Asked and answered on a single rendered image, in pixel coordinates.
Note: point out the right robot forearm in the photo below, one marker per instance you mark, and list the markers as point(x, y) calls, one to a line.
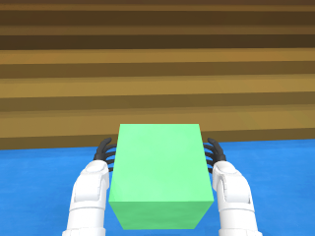
point(235, 203)

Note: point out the left robot hand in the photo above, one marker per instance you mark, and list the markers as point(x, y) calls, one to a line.
point(102, 154)

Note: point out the left robot forearm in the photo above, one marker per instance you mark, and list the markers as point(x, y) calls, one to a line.
point(88, 201)

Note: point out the carton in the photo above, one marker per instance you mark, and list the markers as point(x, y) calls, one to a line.
point(160, 177)

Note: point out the right robot hand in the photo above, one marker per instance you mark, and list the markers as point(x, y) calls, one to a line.
point(216, 153)

